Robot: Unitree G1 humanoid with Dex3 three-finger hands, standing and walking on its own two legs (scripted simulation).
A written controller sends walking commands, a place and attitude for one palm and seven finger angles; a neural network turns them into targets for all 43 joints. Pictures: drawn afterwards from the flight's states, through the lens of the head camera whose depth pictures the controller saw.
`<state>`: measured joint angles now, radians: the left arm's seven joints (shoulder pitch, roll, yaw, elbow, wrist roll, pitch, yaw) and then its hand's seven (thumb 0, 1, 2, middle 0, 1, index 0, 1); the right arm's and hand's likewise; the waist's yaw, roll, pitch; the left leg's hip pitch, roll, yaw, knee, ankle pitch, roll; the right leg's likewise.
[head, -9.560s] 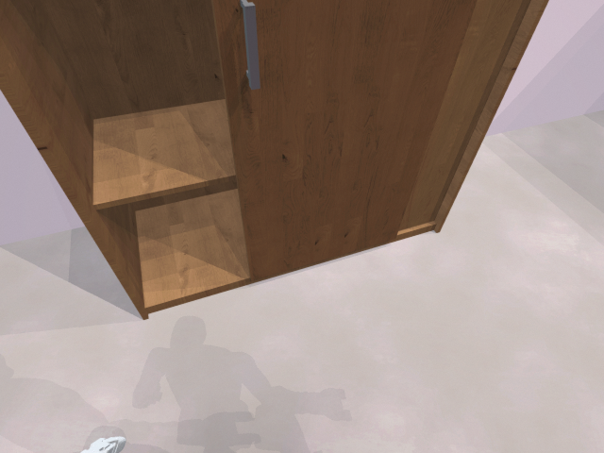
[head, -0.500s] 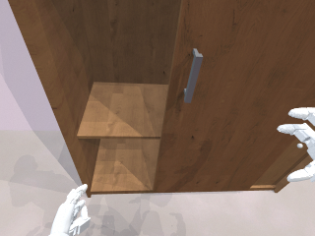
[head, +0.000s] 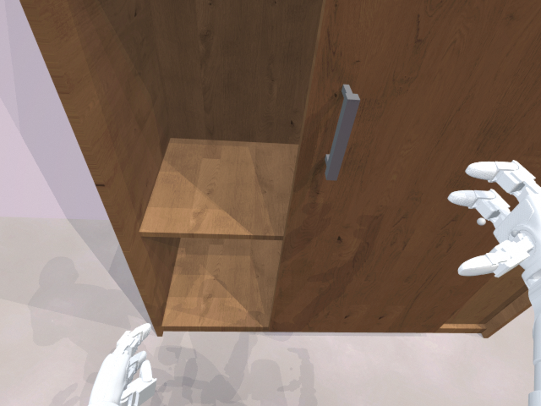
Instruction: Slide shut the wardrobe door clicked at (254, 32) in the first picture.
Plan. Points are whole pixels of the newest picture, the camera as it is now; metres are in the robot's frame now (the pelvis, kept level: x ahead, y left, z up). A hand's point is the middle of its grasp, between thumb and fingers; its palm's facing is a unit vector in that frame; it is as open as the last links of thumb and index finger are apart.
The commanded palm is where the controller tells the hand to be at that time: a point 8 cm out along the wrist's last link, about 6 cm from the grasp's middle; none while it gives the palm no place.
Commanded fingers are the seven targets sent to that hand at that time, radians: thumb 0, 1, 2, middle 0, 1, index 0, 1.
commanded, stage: move the hooked fingers beside the handle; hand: right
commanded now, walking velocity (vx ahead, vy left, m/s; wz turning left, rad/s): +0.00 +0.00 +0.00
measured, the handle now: (338, 134) +0.52 -0.08 +0.17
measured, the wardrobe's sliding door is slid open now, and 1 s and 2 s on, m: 0.39 0.39 0.39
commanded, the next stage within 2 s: feel for the door with the fingertips in 1.88 s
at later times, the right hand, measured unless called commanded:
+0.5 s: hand (438, 188) +0.38 -0.20 +0.18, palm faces -0.03 +1.00 -0.03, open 14.0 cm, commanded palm +0.36 -0.25 +0.18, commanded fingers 0.00 0.50 -0.30 0.30 1.20 0.30 1.20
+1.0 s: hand (394, 157) +0.45 -0.16 +0.18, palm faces -0.03 +1.00 +0.00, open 14.0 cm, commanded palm +0.43 -0.22 +0.17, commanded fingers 0.00 0.50 -0.30 0.30 1.20 0.30 1.20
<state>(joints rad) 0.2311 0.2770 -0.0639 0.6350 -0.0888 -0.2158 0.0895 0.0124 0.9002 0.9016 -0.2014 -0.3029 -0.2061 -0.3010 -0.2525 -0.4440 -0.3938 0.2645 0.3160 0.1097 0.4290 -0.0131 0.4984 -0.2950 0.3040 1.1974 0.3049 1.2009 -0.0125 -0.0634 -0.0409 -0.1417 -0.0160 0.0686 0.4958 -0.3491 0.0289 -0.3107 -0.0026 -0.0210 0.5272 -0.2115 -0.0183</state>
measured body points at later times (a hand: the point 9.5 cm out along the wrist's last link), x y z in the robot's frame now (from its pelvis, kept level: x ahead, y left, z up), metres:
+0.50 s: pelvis +0.00 -0.01 +0.00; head -0.01 +0.01 +0.45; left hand +0.14 +0.24 -0.09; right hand +0.37 -0.26 +0.19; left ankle -0.05 +0.10 -0.73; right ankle +0.04 -0.11 -0.73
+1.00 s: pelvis +0.00 +0.00 +0.00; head +0.01 +0.01 +0.45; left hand +0.08 +0.26 -0.12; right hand +0.44 -0.21 +0.18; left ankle -0.05 +0.10 -0.73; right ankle +0.04 -0.11 -0.73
